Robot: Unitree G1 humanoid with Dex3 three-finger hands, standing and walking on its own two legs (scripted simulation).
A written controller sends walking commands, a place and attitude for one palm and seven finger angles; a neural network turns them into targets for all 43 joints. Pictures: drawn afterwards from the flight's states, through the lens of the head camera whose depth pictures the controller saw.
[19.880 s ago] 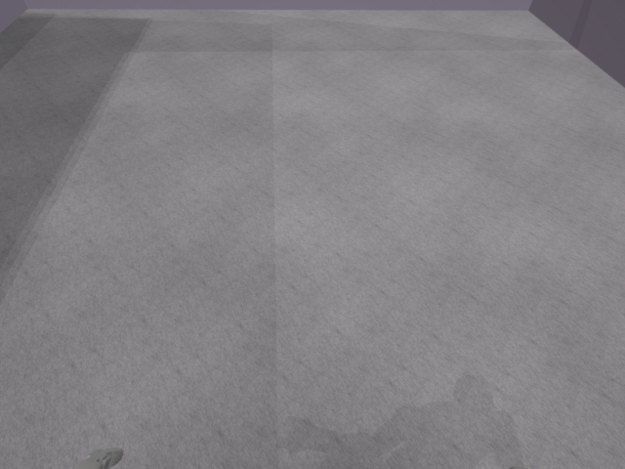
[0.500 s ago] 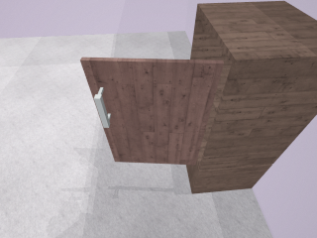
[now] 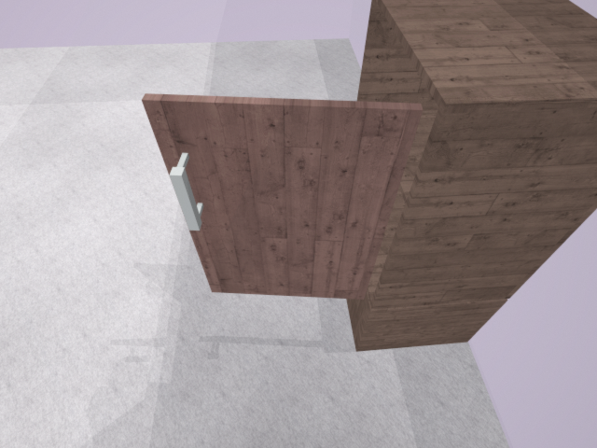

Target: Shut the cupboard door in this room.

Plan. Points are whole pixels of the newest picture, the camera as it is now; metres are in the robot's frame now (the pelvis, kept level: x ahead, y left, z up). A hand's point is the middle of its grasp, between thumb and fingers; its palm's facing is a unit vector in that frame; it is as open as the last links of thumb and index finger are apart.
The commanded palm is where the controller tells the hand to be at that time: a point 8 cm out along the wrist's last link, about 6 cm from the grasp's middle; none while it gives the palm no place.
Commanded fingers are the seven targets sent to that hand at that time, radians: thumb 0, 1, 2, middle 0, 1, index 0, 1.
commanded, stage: look again from close up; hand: left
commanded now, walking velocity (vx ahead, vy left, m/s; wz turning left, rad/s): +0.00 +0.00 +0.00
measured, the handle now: (189, 193) +0.52 +0.23 +0.00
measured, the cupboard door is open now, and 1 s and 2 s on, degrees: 82 82 82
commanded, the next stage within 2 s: shuffle to correct the standing spot in 0.36 s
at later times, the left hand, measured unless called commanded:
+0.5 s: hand out of the picture +0.01 +0.17 -0.18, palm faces +0.02 -0.98 -0.19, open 7.3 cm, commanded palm none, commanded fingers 0.00 0.90 0.90 -0.20 -0.30 -0.20 -0.30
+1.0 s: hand out of the picture +0.07 +0.20 -0.19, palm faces +0.08 -0.98 -0.19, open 7.4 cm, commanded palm none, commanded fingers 0.00 0.90 0.90 -0.20 -0.30 -0.20 -0.30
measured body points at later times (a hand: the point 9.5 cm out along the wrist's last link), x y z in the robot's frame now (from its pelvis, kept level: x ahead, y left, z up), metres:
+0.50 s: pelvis +0.01 -0.01 +0.00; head +0.03 +0.00 +0.45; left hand +0.01 +0.22 -0.16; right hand +0.01 -0.22 -0.16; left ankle -0.03 +0.13 -0.74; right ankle +0.01 -0.12 -0.74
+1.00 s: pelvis +0.06 +0.03 -0.01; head +0.10 +0.03 +0.43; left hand +0.06 +0.25 -0.17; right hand +0.03 -0.18 -0.17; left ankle +0.02 +0.13 -0.73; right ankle +0.03 -0.09 -0.74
